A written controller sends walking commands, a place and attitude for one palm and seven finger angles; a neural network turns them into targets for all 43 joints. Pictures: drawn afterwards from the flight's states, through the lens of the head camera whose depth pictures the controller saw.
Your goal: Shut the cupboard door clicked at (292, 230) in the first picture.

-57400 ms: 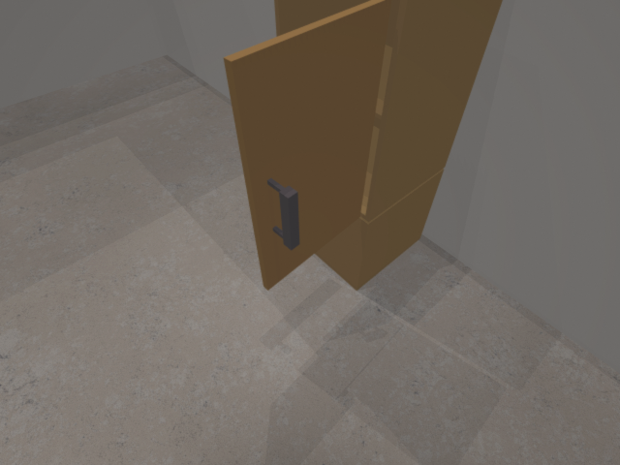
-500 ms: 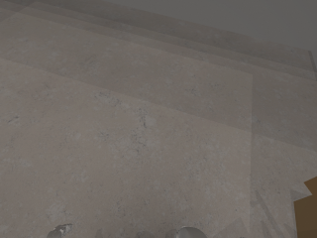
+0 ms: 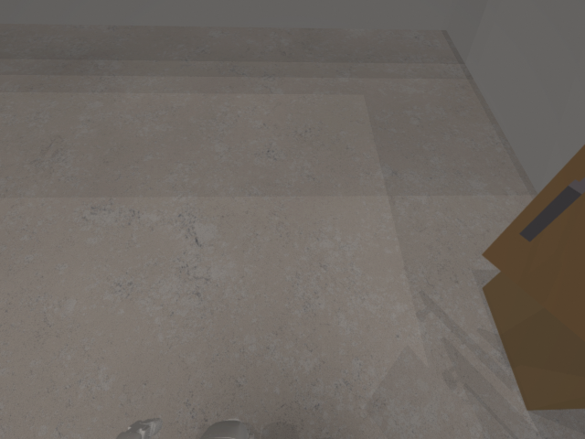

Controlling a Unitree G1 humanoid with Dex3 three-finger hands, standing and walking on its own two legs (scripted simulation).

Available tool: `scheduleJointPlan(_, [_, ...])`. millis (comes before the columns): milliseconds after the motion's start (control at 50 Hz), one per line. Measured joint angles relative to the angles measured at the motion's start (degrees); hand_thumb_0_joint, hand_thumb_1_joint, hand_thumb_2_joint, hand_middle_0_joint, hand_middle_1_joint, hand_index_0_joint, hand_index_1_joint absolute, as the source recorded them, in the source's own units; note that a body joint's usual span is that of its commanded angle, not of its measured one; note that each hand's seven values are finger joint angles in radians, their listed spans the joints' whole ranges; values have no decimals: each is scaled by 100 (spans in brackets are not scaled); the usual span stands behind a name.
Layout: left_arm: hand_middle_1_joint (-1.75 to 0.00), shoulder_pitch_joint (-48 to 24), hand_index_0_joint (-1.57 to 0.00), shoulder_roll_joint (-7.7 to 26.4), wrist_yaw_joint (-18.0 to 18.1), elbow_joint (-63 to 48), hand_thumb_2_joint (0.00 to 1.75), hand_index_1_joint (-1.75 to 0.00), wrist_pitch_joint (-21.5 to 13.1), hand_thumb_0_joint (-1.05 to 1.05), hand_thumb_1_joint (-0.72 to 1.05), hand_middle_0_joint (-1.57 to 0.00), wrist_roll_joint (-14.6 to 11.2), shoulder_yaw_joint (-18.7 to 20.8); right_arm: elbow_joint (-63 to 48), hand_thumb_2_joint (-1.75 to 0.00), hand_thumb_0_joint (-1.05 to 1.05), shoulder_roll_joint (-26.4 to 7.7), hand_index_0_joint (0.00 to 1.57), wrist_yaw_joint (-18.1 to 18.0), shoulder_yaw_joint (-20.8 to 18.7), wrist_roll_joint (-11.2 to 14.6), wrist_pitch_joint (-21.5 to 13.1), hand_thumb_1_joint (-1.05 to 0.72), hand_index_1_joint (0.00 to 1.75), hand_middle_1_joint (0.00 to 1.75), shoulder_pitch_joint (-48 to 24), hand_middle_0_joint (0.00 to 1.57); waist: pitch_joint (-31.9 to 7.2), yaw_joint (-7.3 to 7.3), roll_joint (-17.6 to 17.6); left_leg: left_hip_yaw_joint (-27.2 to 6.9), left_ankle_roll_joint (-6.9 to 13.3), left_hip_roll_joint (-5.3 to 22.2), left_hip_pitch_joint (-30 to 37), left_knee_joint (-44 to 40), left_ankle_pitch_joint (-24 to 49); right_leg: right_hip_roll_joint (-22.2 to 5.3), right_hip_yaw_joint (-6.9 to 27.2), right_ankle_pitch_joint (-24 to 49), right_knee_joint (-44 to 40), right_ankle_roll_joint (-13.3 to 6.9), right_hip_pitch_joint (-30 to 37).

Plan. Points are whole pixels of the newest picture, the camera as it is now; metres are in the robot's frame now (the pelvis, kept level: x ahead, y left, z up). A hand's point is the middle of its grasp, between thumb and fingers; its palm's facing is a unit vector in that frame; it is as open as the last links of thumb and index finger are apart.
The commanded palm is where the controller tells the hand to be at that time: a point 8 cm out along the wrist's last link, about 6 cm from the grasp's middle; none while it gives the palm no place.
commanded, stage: turn to face it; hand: left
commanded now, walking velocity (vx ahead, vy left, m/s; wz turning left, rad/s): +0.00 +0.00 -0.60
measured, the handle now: (556, 207) +0.54 -0.49 -0.06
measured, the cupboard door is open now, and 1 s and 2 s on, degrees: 35 35 35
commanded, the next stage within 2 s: take the last steps up to it in 1.42 s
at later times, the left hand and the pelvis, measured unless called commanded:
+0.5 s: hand (200, 414) +0.17 +0.15 -0.15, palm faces -0.29 -0.91 -0.28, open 7.4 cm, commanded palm none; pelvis +0.00 -0.02 -0.01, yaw -18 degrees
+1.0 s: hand (234, 366) +0.24 +0.11 -0.16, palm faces -0.56 -0.80 -0.21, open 7.4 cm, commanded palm none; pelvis +0.04 -0.01 +0.01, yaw -36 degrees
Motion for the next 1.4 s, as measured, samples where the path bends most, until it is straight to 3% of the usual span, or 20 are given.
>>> scheduleJointPlan(40, [-30, 82, -21, 19, -3, 28, 90, -30, 43, 1, 90, -21, -27, 38, -80, -90, 1, 36, 20, -8, 40, 4, -92, -90, 30, 30, 16, 20, -85, 31, -38, -36, 67, -30, 382, -1022, 434, 90, 122, -77, 182, 71, -139])
scheduleJointPlan(80, [-30, 82, -21, 99, -24, 68, 90, -30, 110, 1, 90, -21, -66, 93, -106, -90, 1, 124, 20, -27, 88, -52, -176, -90, 30, 30, 7, 20, -89, 57, -163, 77, 314, -24, 384, -1062, 589, 115, 138, -700, 852, 56, -421])
scheduleJointPlan(140, [-30, 57, -21, 205, -85, 137, 90, -30, 152, 1, 91, -20, -34, 167, -134, -90, 1, 229, 20, -45, 178, -116, -223, -90, 30, 30, 48, 20, -36, 98, -191, 270, 435, 134, 541, -1152, 611, 108, -203, -1292, 2435, 138, -887])
scheduleJointPlan(200, [-30, 31, -20, 257, -144, 122, 90, -30, 165, 1, 91, -20, -44, 216, -125, -90, 1, 267, 20, -54, 204, -141, -201, -90, 30, 30, 98, 20, 2, 129, -108, 438, 405, 307, 772, -1461, 735, -31, -527, -1238, 2925, 232, -1001])
scheduleJointPlan(340, [-30, -92, -20, 257, -191, 37, 90, -30, 131, 1, 91, -20, -42, 199, -19, -90, 1, 141, 21, 0, 100, -136, -143, -90, 30, 30, 155, 20, 41, 63, 170, 874, 223, 672, 920, -1406, 632, -204, -846, -959, 1403, 183, -386])
scheduleJointPlan(400, [-30, -69, -20, 294, -191, -58, 90, -30, -2, 1, 91, -20, -26, 156, 11, -90, 1, 26, 21, 37, 21, -86, -79, -90, 30, 30, 245, 20, -52, 52, 191, 1024, 104, 780, 711, -793, 311, -226, -846, -134, 180, -21, 145])
scheduleJointPlan(480, [-30, -87, -20, 97, -30, -20, 90, -30, -140, 1, 91, -20, -34, 82, 160, -90, 1, -217, 20, -37, -87, -41, 134, -90, 30, 30, 29, 20, 45, 21, 449, 138, 42, 456, -113, 1204, -582, -54, -708, -407, 423, -207, 19])
scheduleJointPlan(540, [-30, -1, -20, 44, 32, 9, 90, -30, -116, 1, 91, -20, -33, 51, 147, -90, 1, -219, 20, -31, -84, -40, 115, -90, 30, 30, -94, 20, 43, 30, 349, 3, -24, 248, -426, 1608, -277, -17, -491, -201, 108, -196, 115])
scheduleJointPlan(660, [-30, 138, -21, 42, 18, 85, 90, -30, -83, 1, 90, -20, -12, 25, -15, -90, 1, -80, 20, 7, -36, -13, 54, -90, 30, 30, -219, 20, -54, 96, 95, -58, -51, 23, -278, 561, -55, 69, -98, -31, -181, -172, 174])
scheduleJointPlan(740, [-30, 192, -21, 102, 17, 136, 90, -30, -28, 1, 90, -21, -29, 69, -114, -90, 1, 28, 20, -6, 27, 18, -50, -90, 30, 30, -252, 20, -125, 137, -61, -72, 8, -119, 262, -830, 421, 169, 175, -119, 2, -64, 59])
scheduleJointPlan(780, [-30, 191, -21, 160, 6, 145, 90, -30, 33, 1, 90, -21, -72, 108, -152, -90, 1, 71, 20, -20, 72, -21, -153, -90, 30, 30, -210, 20, -168, 132, -122, 6, 290, -87, 417, -1256, 890, 236, 240, -528, 466, -12, -157])
scheduleJointPlan(820, [-30, 144, -21, 240, -19, 174, 90, -30, 81, 1, 90, -20, -54, 145, -164, -90, 1, 142, 20, -23, 148, -78, -189, -90, 30, 30, -172, 20, -127, 160, -201, 181, 447, -11, 472, -1157, 700, 228, 69, -1226, 1572, 40, -524])
scheduleJointPlan(860, [-30, 93, -20, 297, -71, 187, 90, -30, 102, 1, 91, -20, -39, 185, -171, -90, 1, 191, 20, -35, 195, -114, -201, -90, 30, 30, -85, 20, -97, 153, -187, 291, 469, 98, 616, -1292, 634, 164, -187, -1357, 2553, 126, -824])
scheduleJointPlan(920, [-30, 14, -20, 341, -128, 137, 90, -30, 116, 1, 91, -20, -45, 225, -138, -90, 1, 217, 20, -56, 217, -133, -191, -90, 30, 30, 29, 20, -35, 157, -115, 465, 429, 261, 846, -1578, 730, -18, -471, -1237, 3012, 237, -981])
scheduleJointPlan(1060, [-30, -228, -20, 319, -174, 59, 90, -30, 109, 1, 91, -20, -42, 186, 38, -90, 1, 99, 21, -7, 108, -140, -149, -90, 30, 30, 240, 20, 55, 12, 147, 876, 267, 619, 1015, -1482, 575, -225, -781, -962, 1478, 179, -471])
scheduleJointPlan(1120, [-30, -249, -20, 318, -176, -18, 90, -30, -2, 1, 91, -20, -33, 120, 119, -90, 1, -13, 21, 31, 33, -98, -88, -90, 30, 30, 392, 20, -25, -37, 198, 1025, 133, 726, 878, -976, 270, -232, -854, -73, 236, 19, 84])
scheduleJointPlan(1180, [-30, -268, -20, 168, -62, 13, 90, -30, -184, 1, 91, -20, -35, 45, 269, -90, 1, -200, 20, -13, -52, -43, 82, -90, 30, 30, 287, 20, 5, -66, 410, 383, 74, 533, 251, 559, -689, -118, -776, -420, 407, -138, -2])
scheduleJointPlan(1240, [-30, -171, -20, 51, 46, 55, 90, -30, -181, 0, 91, -20, -42, -9, 343, -90, 1, -230, 20, -55, -59, -27, 118, -90, 30, 30, 149, 20, 9, -82, 401, 64, 23, 255, -254, 1596, -556, -80, -625, -271, 199, -146, 99])
scheduleJointPlan(1300, [-30, -68, -20, 1, 79, 140, 90, -30, -131, 0, 91, -20, -26, -45, 305, -90, 1, -149, 20, -23, -27, -29, 81, -90, 30, 30, 113, 20, -78, -93, 282, 45, -8, 157, -404, 1464, -231, -71, -508, -132, -77, -157, 229])
scheduleJointPlan(1400, [-30, 50, -21, -34, 64, 271, 90, -30, -105, 1, 90, -20, -5, -41, 260, -90, 1, 50, 20, -1, 44, -15, -5, -90, 30, 30, 104, 20, -204, -15, 73, 60, 36, 19, -4, 2, 94, -44, -332, -120, -177, -105, 311])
